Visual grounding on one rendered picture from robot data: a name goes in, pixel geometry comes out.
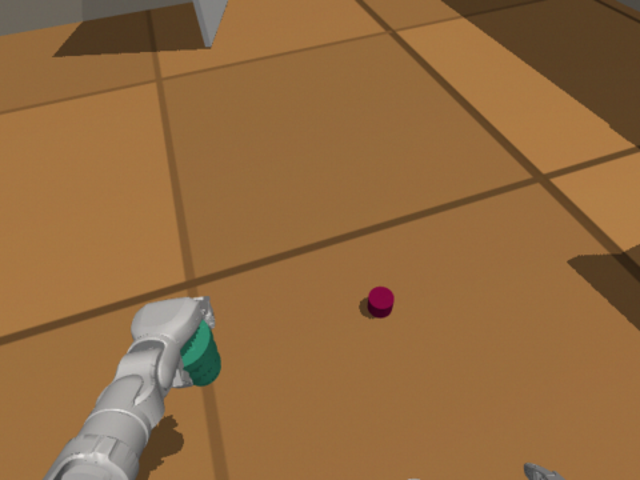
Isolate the left robot hand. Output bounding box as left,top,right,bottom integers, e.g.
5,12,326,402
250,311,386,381
131,296,215,388

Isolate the right robot hand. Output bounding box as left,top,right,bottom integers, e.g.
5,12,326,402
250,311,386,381
524,463,565,480

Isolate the left robot arm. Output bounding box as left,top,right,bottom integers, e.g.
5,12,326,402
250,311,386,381
42,334,181,480

